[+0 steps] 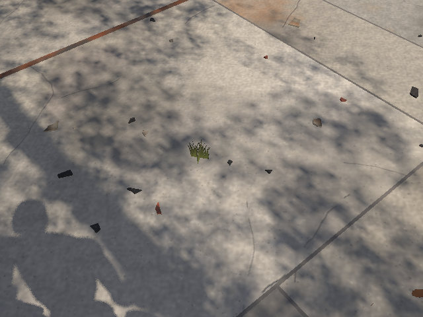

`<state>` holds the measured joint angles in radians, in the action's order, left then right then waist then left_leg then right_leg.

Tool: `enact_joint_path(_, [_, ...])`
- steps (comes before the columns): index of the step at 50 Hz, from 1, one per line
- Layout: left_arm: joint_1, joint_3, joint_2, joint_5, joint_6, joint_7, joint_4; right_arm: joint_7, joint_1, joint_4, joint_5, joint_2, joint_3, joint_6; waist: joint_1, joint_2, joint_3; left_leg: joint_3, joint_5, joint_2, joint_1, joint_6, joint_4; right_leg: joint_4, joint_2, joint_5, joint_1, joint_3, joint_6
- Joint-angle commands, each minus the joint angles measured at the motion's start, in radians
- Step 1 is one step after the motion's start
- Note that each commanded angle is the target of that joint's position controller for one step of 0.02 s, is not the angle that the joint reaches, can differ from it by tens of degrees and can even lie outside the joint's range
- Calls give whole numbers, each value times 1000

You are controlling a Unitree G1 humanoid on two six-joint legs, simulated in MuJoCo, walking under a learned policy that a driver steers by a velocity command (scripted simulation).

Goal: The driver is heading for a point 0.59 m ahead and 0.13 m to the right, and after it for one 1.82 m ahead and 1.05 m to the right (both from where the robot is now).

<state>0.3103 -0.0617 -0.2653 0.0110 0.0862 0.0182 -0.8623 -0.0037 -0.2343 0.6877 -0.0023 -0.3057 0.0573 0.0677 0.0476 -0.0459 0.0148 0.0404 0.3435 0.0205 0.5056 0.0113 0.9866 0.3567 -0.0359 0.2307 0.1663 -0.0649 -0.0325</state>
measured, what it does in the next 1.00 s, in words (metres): walks ahead, turning right: left foot, then right foot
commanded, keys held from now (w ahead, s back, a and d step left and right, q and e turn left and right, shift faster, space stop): w+e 0.72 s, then e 0.28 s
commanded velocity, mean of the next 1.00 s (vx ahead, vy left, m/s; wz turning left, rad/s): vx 0.43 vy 0.00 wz -0.48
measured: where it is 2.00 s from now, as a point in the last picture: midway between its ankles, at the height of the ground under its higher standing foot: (296, 294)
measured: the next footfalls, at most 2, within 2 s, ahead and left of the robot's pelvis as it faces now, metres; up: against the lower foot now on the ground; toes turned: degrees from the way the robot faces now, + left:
left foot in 0.20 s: +0.25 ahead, +0.14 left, +0.00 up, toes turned -7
right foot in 0.70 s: +0.47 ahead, -0.19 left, +0.00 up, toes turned -25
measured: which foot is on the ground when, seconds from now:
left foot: up 0.00-0.18, down 0.20-0.70, up 0.72-1.00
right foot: down 0.00-0.22, up 0.24-0.68, down 0.70-1.00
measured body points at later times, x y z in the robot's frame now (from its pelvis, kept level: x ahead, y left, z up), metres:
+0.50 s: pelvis +0.24 +0.03 +0.00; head +0.27 +0.02 +0.45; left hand +0.48 +0.25 -0.10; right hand +0.22 -0.26 -0.12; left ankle +0.21 +0.15 -0.75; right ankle +0.32 -0.15 -0.68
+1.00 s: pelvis +0.47 -0.11 +0.00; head +0.50 -0.16 +0.44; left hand +0.71 +0.09 -0.10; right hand +0.50 -0.44 -0.10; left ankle +0.67 -0.02 -0.68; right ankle +0.44 -0.17 -0.75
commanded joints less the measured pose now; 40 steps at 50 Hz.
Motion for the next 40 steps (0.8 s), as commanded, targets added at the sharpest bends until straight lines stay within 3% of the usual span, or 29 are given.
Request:
enact_joint_path(1, [-30, -32, -165, 13, 0, -17, 60, 12, 137, -126, 8, -23, -2, 38, 3, 169, -59, -16, -83, 25, 137, -33, -198, -186, 199, -91, -54, -247, -188])
enact_joint_path(3, [-13, -41, -196, 16, -8, -23, 58, 21, 177, -137, 0, -8, -10, 43, 10, 170, -48, -37, -159, -9, 15, -51, -334, -172, 179, -148, 12, -204, -176])
enact_joint_path(6, [38, -43, -202, 25, -18, -24, 49, 25, 198, -148, -16, -48, 3, 44, 6, 171, -36, -17, -271, -30, -115, -55, -435, -144, 209, -153, 38, -241, -156])
enact_joint_path(8, [36, -41, -196, 28, -22, -27, 49, 20, 161, -142, -20, -73, 16, 44, -37, 163, -26, -5, -291, -23, -227, -30, -499, -94, 215, -139, 52, -259, -121])
enact_joint_path(9, [37, -37, -183, 23, -21, -28, 52, 12, 102, -125, -17, -94, 30, 43, -73, 154, 1, -13, -270, -26, -335, -11, -519, -32, 190, -181, 74, -249, -100])
enact_joint_path(10, [32, -27, -153, 14, -17, -25, 59, 1, 6, -107, -11, -128, 47, 43, -127, 137, 53, 14, -245, 15, -484, 19, -532, 106, 137, -212, 125, -213, -68])
enact_joint_path(11, [30, -2, -78, -11, -13, -23, 89, -10, -161, -91, 7, -198, 66, 38, -194, 5, 203, 203, -159, 211, -722, 83, -529, 413, 67, -22, 254, -136, -26])
enact_joint_path(12, [140, 12, -29, 19, -1, -28, 122, 1, -210, -67, 21, -255, 76, 24, -139, -310, 301, 633, 113, 415, -863, 209, -670, 706, -17, 352, 506, -47, 10])
enact_joint_path(13, [127, -11, -131, 39, -4, -32, 101, 8, -172, -65, 12, -164, 56, 26, -139, -202, 192, 677, 252, 396, -776, 211, -723, 850, 46, 315, 598, -86, 13])
enact_joint_path(14, [57, -23, -162, 39, -9, -29, 110, 8, -124, -65, 3, -111, 40, 28, -138, -134, 77, 517, 174, 360, -680, 186, -724, 882, 80, 223, 632, -75, 9])
enact_joint_path(15, [30, -22, -148, 30, -15, -28, 107, 11, -74, -63, 8, -84, 31, 29, -114, -77, 28, 391, 27, 311, -589, 170, -739, 873, 109, 153, 597, -60, 13])
enact_joint_path(16, [9, -25, -136, 21, -19, -26, 112, 13, -37, -55, 14, -61, 26, 30, -94, -70, -8, 304, -82, 279, -524, 167, -760, 840, 130, 107, 578, -60, 16])
enact_joint_path(18, [-7, -21, -99, 23, -38, -18, 124, 12, 1, -40, 16, -46, 26, 39, -64, -79, -39, 170, -219, 244, -439, 158, -807, 800, 156, 58, 525, -46, 22])
enact_joint_path(21, [-63, -12, -64, 13, -54, -10, 163, 8, 3, -13, 8, -71, 39, 51, -53, -39, -61, 60, -356, 252, -418, 178, -844, 710, 165, -11, 555, -37, 41])
enact_joint_path(25, [-172, 3, -49, 10, -47, 18, 205, -1, -2, 13, 5, -115, 54, 43, -77, -12, -79, -90, -401, 227, -414, 160, -862, 462, 154, -215, 506, 10, 40])
enact_joint_path(30, [-304, 2, -75, 11, -49, 43, 270, -6, -62, 54, -20, -165, 72, 22, -104, 4, -108, -180, -472, 262, -517, 123, -821, 301, 123, -202, 470, 76, -13])
enact_joint_path(32, [-288, -14, -106, 8, -53, 46, 285, -9, -66, 60, -27, -196, 80, 8, -74, -21, -68, -215, -765, 265, -569, 103, -706, 283, 66, -103, 389, 130, -54])
enact_joint_path(33, [-223, -30, -133, 8, -57, 44, 277, -11, -65, 59, -32, -211, 83, -2, -32, -35, -17, -234, -928, 257, -575, 90, -586, 281, 24, -54, 288, 162, -79])
enact_joint_path(34, [-77, -57, -176, 12, -62, 38, 241, -14, -54, 55, -36, -207, 79, -10, 53, -25, 60, -265, -988, 228, -518, 64, -391, 231, -24, -85, 83, 181, -113])
enact_joint_path(35, [103, -93, -249, 15, -73, 20, 194, -21, -71, 43, -19, -176, 63, -8, 131, 27, 151, -270, -791, 189, -308, 20, -106, 218, 5, -104, -224, 78, -157])
enact_joint_path(36, [85, -111, -377, 26, -69, 8, 198, -6, -181, -16, 29, -22, 12, 12, 0, 329, 234, -213, 185, 3, 155, -52, 283, 152, 286, 40, -564, -486, -342])
enact_joint_path(37, [97, -88, -319, 13, -53, 11, 248, 3, -95, -28, -3, -83, 12, 48, 64, 227, 397, 35, 287, -50, 253, -48, 418, -29, 380, 130, -606, -799, -406])
enact_joint_path(38, [47, -69, -257, -1, -37, 17, 243, 8, 18, -59, -41, -149, 29, 64, 80, 152, 250, 54, 195, -4, 318, -31, 414, -52, 356, -32, -505, -644, -345])
enact_joint_path(39, [-13, -61, -231, 2, -29, 16, 245, 0, 31, -62, -32, -138, 23, 70, 32, 92, 150, 46, 114, 35, 289, -24, 336, -33, 312, -218, -356, -504, -311])
enact_joint_path(40, [-84, -50, -194, 5, -31, 13, 255, -11, 23, -44, -1, -143, 28, 66, -13, 49, 86, 40, 74, 70, 224, -34, 263, -17, 271, -406, -211, -383, -278])
Keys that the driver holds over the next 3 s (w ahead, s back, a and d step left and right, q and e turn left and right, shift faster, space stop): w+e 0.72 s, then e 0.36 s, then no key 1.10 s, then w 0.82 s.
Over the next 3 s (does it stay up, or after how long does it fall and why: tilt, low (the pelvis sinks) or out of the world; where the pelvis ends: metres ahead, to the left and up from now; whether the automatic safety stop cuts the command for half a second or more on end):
stays up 0.82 -0.40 -0.02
